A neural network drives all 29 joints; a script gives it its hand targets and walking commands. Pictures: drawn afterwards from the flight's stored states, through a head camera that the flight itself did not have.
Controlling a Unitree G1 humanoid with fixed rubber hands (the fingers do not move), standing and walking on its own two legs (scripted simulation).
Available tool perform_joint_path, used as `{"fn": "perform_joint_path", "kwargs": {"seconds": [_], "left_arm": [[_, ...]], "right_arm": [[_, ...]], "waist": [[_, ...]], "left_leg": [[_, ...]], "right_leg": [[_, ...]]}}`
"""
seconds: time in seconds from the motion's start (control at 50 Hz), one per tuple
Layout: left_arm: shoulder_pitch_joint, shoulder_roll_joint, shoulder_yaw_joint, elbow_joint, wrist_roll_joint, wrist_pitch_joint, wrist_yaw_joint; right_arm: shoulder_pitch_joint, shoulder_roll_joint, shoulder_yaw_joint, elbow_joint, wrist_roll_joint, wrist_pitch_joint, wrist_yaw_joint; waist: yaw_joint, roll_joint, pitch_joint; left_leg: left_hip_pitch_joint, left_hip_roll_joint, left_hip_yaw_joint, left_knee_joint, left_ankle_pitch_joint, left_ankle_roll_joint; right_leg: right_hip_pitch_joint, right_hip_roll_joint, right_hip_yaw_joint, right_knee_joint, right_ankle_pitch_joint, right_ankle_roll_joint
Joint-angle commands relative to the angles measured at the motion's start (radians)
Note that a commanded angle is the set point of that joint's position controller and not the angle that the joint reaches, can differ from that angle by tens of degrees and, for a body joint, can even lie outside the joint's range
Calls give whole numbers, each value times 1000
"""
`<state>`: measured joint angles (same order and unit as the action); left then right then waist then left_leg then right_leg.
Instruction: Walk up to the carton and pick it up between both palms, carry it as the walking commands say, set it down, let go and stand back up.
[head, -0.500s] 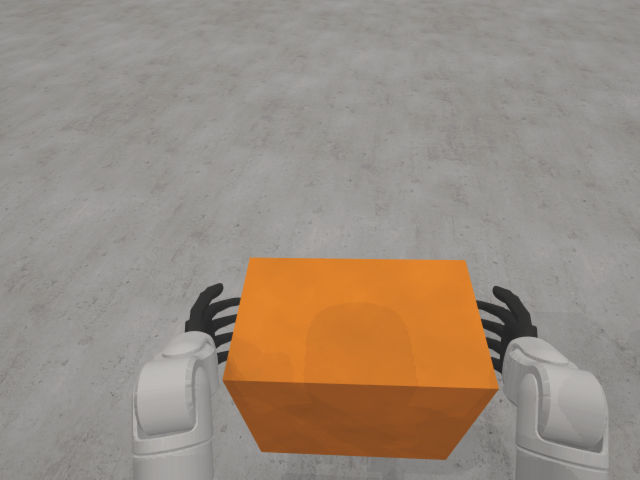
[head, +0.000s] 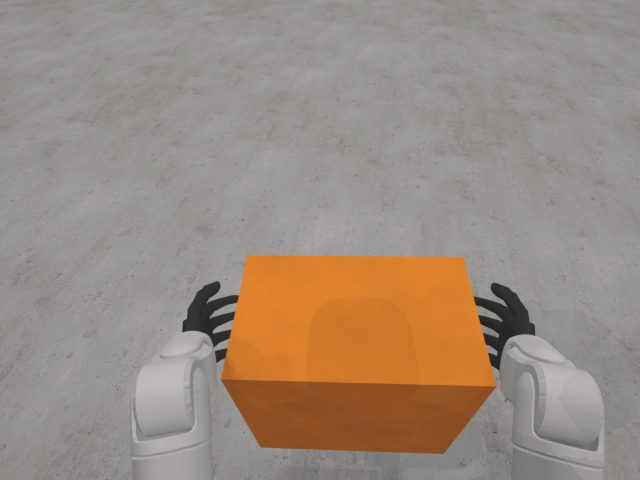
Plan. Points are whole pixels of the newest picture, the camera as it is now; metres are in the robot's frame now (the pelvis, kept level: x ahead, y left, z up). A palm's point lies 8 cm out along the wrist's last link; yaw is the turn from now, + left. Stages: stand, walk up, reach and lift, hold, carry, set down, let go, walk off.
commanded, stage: carry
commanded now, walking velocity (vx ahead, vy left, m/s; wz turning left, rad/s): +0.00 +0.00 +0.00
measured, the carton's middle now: (352, 361) +0.29 +0.00 -0.01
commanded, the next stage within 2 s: hold in 1.72 s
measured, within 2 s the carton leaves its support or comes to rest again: neither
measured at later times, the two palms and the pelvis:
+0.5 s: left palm (197, 336) +0.27 +0.18 +0.08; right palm (504, 342) +0.27 -0.17 +0.09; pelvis +0.01 +0.01 +0.00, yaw +0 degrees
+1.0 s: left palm (197, 331) +0.27 +0.18 +0.08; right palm (502, 337) +0.27 -0.17 +0.09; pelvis +0.02 +0.01 +0.00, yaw +0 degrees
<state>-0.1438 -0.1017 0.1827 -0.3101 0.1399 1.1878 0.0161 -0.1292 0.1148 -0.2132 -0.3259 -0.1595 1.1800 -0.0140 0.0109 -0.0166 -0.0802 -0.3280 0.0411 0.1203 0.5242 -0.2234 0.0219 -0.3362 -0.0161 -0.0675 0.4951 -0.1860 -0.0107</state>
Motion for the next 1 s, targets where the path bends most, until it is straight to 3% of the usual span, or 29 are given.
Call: {"fn": "perform_joint_path", "kwargs": {"seconds": [0.0,0.98], "left_arm": [[-522,-809,-725,-87,-411,-14,-229],[-516,-807,-707,-57,-395,-40,-225]], "right_arm": [[-501,783,734,-82,415,3,238],[-505,781,730,-67,404,-22,237]], "waist": [[-5,18,-251],[-6,20,-260]], "left_leg": [[80,117,-120,-101,37,-8],[96,112,-125,-89,111,-3]], "right_leg": [[101,-114,111,-69,61,-21],[116,-115,99,-47,93,-17]]}}
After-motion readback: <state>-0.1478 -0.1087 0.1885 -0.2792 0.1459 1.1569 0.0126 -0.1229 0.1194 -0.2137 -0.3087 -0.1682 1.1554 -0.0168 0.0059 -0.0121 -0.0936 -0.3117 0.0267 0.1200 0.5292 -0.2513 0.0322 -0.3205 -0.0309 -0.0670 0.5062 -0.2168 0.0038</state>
